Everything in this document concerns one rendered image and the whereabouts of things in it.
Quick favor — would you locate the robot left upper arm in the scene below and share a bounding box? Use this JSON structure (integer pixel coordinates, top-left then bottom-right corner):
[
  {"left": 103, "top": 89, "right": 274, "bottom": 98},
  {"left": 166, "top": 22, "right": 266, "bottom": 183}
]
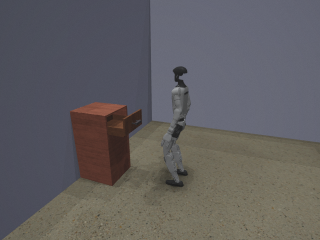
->
[{"left": 171, "top": 87, "right": 183, "bottom": 115}]

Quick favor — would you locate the robot left hand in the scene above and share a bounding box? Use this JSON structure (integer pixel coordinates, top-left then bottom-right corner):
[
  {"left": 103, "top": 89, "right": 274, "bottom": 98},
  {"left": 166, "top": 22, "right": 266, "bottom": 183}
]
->
[{"left": 161, "top": 132, "right": 172, "bottom": 149}]

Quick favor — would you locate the robot right upper arm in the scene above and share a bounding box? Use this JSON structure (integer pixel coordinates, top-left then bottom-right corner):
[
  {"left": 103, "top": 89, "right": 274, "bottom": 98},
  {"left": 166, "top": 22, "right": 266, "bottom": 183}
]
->
[{"left": 186, "top": 85, "right": 191, "bottom": 108}]

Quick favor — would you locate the robot right forearm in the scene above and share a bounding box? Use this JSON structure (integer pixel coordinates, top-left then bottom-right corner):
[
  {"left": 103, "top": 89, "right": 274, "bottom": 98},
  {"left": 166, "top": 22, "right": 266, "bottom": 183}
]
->
[{"left": 183, "top": 106, "right": 190, "bottom": 119}]

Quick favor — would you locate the handle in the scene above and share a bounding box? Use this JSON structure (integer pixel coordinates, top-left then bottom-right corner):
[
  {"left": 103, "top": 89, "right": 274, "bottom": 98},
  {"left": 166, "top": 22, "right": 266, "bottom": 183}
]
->
[{"left": 132, "top": 120, "right": 142, "bottom": 125}]

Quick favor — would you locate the drawer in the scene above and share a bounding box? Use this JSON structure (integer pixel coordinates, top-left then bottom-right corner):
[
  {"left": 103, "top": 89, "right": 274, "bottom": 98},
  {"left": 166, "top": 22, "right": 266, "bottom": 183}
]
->
[{"left": 106, "top": 109, "right": 142, "bottom": 137}]

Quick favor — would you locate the cabinet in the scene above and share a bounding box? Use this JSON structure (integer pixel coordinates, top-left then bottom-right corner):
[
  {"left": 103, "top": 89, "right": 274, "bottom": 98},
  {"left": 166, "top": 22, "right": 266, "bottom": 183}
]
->
[{"left": 70, "top": 102, "right": 131, "bottom": 186}]

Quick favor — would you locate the robot torso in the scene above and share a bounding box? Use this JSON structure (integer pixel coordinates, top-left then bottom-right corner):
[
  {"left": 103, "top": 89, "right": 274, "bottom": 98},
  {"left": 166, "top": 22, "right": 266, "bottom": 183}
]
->
[{"left": 171, "top": 85, "right": 189, "bottom": 131}]

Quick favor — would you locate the robot left forearm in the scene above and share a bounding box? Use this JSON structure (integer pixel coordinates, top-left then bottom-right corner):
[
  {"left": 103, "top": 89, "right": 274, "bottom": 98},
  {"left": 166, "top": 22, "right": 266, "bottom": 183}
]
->
[{"left": 167, "top": 109, "right": 180, "bottom": 135}]

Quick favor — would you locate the right robot shin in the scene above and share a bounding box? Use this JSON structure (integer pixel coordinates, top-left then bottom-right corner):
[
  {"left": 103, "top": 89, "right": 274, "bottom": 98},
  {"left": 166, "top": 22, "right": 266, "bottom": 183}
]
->
[{"left": 170, "top": 149, "right": 184, "bottom": 172}]

